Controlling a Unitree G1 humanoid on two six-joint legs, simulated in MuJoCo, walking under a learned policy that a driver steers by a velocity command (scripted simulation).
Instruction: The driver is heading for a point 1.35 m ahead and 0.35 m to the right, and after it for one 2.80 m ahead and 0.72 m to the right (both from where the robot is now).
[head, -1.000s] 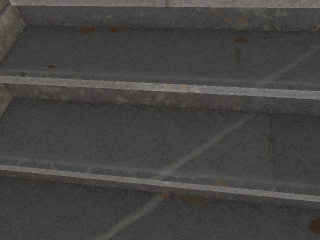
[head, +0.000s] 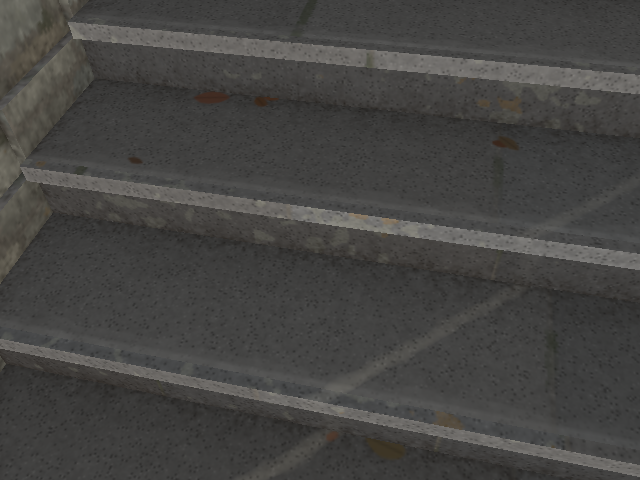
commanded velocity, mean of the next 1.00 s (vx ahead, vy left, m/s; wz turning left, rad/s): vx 0.22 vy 0.00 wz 0.00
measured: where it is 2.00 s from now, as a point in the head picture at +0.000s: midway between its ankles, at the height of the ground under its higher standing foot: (231, 422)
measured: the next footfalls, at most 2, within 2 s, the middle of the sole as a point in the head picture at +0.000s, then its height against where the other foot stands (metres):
right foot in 0.74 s outside the picture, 0.16 m higher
left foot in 1.56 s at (201, 348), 0.16 m higher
